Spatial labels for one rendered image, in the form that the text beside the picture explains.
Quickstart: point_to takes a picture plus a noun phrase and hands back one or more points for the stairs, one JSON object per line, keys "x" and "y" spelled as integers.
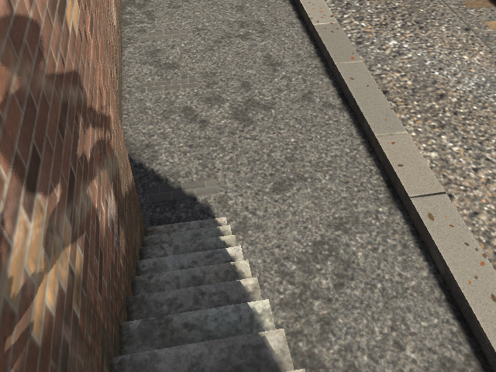
{"x": 196, "y": 307}

